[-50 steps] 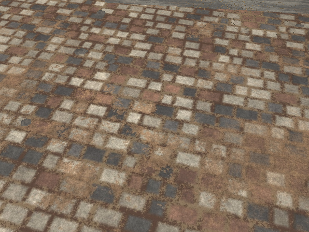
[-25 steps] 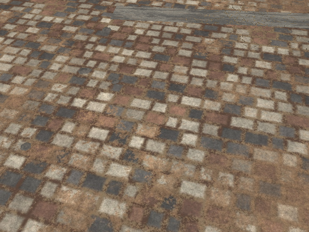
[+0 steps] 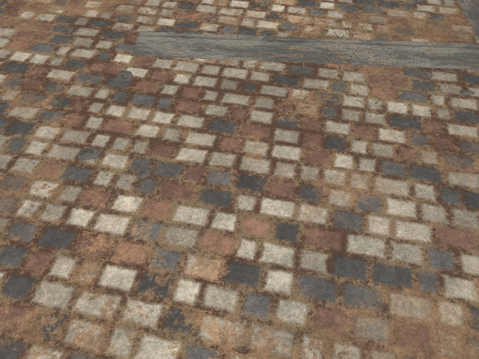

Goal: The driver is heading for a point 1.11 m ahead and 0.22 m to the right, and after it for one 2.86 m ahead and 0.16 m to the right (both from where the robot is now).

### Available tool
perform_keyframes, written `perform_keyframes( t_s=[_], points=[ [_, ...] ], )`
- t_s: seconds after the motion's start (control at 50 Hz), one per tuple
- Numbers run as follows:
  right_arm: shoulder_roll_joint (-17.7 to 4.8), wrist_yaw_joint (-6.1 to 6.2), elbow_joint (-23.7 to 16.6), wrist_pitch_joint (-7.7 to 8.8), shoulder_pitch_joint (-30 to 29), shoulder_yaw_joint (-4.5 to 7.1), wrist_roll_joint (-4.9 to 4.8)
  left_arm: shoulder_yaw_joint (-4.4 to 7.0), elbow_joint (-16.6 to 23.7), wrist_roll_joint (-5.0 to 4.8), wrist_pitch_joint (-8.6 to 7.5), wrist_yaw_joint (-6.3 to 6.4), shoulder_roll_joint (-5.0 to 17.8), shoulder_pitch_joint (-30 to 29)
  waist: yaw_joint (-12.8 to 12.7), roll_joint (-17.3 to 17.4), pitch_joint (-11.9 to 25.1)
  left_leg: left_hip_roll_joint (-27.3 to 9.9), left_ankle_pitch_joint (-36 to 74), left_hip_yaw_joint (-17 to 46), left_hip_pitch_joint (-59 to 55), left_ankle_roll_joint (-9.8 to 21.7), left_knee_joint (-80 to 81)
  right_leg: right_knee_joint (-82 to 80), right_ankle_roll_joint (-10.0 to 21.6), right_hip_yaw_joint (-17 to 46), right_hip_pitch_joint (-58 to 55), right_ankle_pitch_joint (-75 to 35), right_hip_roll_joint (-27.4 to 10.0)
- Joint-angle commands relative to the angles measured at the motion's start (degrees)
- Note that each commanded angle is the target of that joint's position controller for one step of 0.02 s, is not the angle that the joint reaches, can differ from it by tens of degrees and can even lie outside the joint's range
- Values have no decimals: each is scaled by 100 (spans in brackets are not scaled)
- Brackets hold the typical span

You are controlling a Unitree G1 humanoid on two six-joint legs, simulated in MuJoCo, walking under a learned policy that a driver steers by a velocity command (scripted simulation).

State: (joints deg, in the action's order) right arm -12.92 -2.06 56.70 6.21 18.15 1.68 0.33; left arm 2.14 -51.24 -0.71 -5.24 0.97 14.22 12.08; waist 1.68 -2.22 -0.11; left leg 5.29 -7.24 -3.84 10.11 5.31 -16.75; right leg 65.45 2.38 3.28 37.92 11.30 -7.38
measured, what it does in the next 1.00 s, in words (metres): walks ahead: right foot, then left foot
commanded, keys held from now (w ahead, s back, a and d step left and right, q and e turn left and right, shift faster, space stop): w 0.62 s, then no key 0.34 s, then e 0.04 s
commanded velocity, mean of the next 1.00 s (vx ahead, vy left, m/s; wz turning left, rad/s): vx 0.40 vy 0.00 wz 0.00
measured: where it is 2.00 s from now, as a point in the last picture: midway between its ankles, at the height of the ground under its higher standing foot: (278, 327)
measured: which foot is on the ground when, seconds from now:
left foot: down 0.00-0.32, up 0.34-0.80, down 0.82-1.00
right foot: up 0.00-0.28, down 0.30-0.82, up 0.84-1.00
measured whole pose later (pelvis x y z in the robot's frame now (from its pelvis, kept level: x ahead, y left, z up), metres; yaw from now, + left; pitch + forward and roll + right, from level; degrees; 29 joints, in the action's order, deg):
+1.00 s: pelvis +0.49 -0.03 -0.01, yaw +0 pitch +2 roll +0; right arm -12.1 -0.9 53.1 3.6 6.4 1.5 1.4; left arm 2.5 -55.9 -0.4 -1.3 1.9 14.0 14.0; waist -0.5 -2.0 -2.0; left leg 1.7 -4.2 -3.2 23.1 3.9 -25.4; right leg 57.7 -2.1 1.9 24.3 28.2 -2.4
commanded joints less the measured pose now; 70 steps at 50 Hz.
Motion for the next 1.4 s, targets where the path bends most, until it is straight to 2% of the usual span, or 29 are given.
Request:
perform_keyframes(
  t_s=[0.02, 0.2, 0.24, 0.28, 0.3, 0.32, 0.34, 0.36, 0.38, 0.4, 0.44, 0.52, 0.68, 0.78, 0.82, 0.84, 0.86, 0.88, 0.9, 0.92, 0.96, 1.02, 1.1, 1.2, 1.26, 1.28, 1.32, 1.34, 1.4],
  points=[
    [-751, 113, -307, 105, -224, 117, -4, 82, 238, 73, 19, 42, 273, 206, -268, 443, -318, -1595, 368, 1193, 611, 975, 1196, -773, -159, 7, 138, -909, -241],
    [-969, 221, -24, -93, 665, 179, -152, 15, 766, -55, -102, -208, 236, -1438, 284, 514, -475, -1859, 337, 1014, -841, 650, 711, -3333, -113, -249, 0, -1280, 181],
    [-1032, 234, -11, -152, 623, 214, -156, 49, 811, -57, -153, -270, 357, -1341, 150, 582, -409, -2005, 586, 1097, -1104, 562, 412, -3570, 48, -287, -287, -812, 268],
    [-1044, 237, -65, -214, 397, 209, -136, 202, 586, -42, -192, -270, 629, -450, -383, 632, 84, -1772, 2124, 865, -1054, 372, -635, -3811, 270, -558, -1589, -564, 589],
    [-844, 233, -145, -223, 349, 129, -66, 365, 273, -26, -206, -229, 990, 663, -822, 440, 820, -1413, 2319, 558, -441, 189, -2018, -3693, 518, -302, -3141, -705, 377],
    [-301, 199, -307, -130, 801, -49, 4, 523, 127, 91, -181, -199, 1669, 1570, -840, -769, 1781, -642, 450, 110, 1662, -212, -4365, -3796, 1282, 1890, -5471, -490, -1115],
    [-153, 161, -223, 29, 1005, -111, -108, 462, 43, 68, -153, -232, 1445, 1762, -790, -1527, 2294, -142, -2412, 732, 2974, -295, -5585, -4745, 1783, 3934, -6204, 201, -1683],
    [-821, 138, -310, 133, 537, 52, -248, 323, 120, 34, -168, -237, 1003, 1335, -764, -952, 1542, -547, -2190, 1092, 3522, -163, -6089, -4827, 1466, 3363, -5605, 404, -1482],
    [-939, 141, -454, 167, 64, 85, -292, 242, 261, 29, -157, -228, 760, 784, -621, -568, 973, -869, -1638, 933, 3533, -86, -5981, -4891, 1235, 2443, -4783, 38, -1262],
    [-863, 175, -484, 139, -158, 99, -224, 178, 332, 50, -148, -254, 595, 336, -433, -133, 569, -1102, -1174, 809, 3275, -116, -5611, -5110, 1120, 1808, -3955, -448, -998],
    [-671, 209, -454, -23, -56, 140, -133, 110, 305, 104, -163, -301, 370, 90, -129, -219, 264, -1337, -697, 797, 2668, -171, -5040, -5489, 976, 1097, -3104, -846, -621],
    [-515, 242, -569, -170, -301, 161, -82, 185, 44, 105, -192, -239, 624, 495, -55, -76, -6, -1369, -46, 697, 2981, -340, -4325, -5764, 1096, 522, -2960, -1800, -520],
    [-308, 132, -1019, -88, -1862, 96, -58, 167, -274, 56, -40, -60, 712, 1075, -460, -112, -370, -942, 1469, 282, 2582, -401, -1780, -5641, 775, -226, -3199, -2611, -244],
    [-617, 28, -994, -15, -1565, 181, -23, 198, -421, 23, 106, 13, 792, 931, -151, -367, 24, -662, 993, 365, 1796, -82, -1170, -4570, 521, -83, -3939, -3654, -458],
    [-1061, 75, -604, 42, -457, 352, 68, 173, -359, 54, 128, 17, 721, 877, 281, 8, 768, -738, 2925, 382, 46, 158, -836, -3079, 165, -342, -3637, -3463, 120],
    [-1385, 112, -518, 20, 103, 384, 215, 47, -316, 200, 81, -12, 358, 1327, 173, 872, 1642, -1934, 5356, 1536, -1977, 733, -1488, -1382, -114, -476, -2131, -1010, 613],
    [-1151, 97, -449, -58, 226, 283, 171, -117, -586, 106, 56, -71, -158, 2156, -23, 1848, 2539, -3029, 5945, 2941, -3005, 1659, -1327, 138, -347, -85, -1066, 2864, 1132],
    [-888, 60, -506, -127, 136, 226, 21, 25, -684, -5, 81, -92, 401, 1982, 110, 1160, 2502, -2742, 4508, 2939, -2444, 1529, -1015, 613, -359, 457, -982, 2932, 909],
    [-824, 75, -610, -161, -457, 201, -55, 85, -503, -93, 141, -67, 567, 1374, 19, 857, 1638, -2525, 3290, 2461, -1595, 1265, -696, 608, -383, 231, -584, 2580, 678],
    [-666, 99, -698, -178, -944, 135, -31, 109, -422, -54, 233, 5, 549, 964, -97, 487, 1069, -2276, 2405, 2134, -706, 1058, -381, 327, -435, 97, -632, 2175, 453],
    [-556, 127, -722, -213, -1455, 92, 87, 129, -399, 47, 433, 130, 362, 917, -408, 692, 599, -1908, 1389, 1588, 737, 796, 110, -532, -485, 45, -1449, 1601, 229],
    [-570, 199, -613, -204, -1473, 112, 210, 85, -506, 48, 559, 220, 101, 1094, -485, 942, 632, -1735, 1091, 1001, 1193, 809, 298, -1537, -478, -163, -2122, 1310, 312],
    [-1051, 425, -632, -355, -1372, 273, 63, 211, -170, 38, 668, 215, 473, 506, -270, 906, 590, -2135, -479, 1231, 926, 935, 545, -1586, -384, -281, -1777, 1061, 331],
    [-1077, 602, -656, -549, -1381, 356, -35, 285, 26, 7, 682, 170, 390, 257, -223, 745, 360, -2302, -550, 1049, 543, 839, 471, -1883, -268, -442, -1553, 1292, 346],
    [-1085, 616, -671, -669, -1577, 383, -181, 340, -83, 15, 667, 79, 340, 659, -515, 716, 410, -2059, -421, 534, 602, 499, -34, -3320, 1, -800, -2373, 433, 627],
    [-967, 603, -612, -700, -1454, 370, -235, 383, -72, 73, 672, 41, 465, 749, -557, 504, 290, -1842, -515, 275, 762, 165, -553, -4000, 207, -564, -2601, 72, 601],
    [-584, 576, -946, -676, -1703, 312, -22, 584, 250, 156, 634, 85, 1530, 706, -391, -1570, -155, -325, -2673, -323, 2838, -745, -3064, -5084, 1531, 2650, -2933, -1647, -1436],
    [-658, 561, -1063, -641, -2127, 342, 36, 525, 253, 319, 488, 80, 1272, 809, -512, -1011, 27, -370, -2782, 471, 2866, -687, -4128, -5091, 1723, 2638, -2780, -1611, -1363],
    [-960, 562, -797, -642, -1672, 478, 20, 488, 575, 38, 319, 102, 1040, -114, -83, -329, 234, -579, -1628, 791, 3005, -641, -4520, -4780, 963, 1577, -3038, -1791, -696]
  ],
)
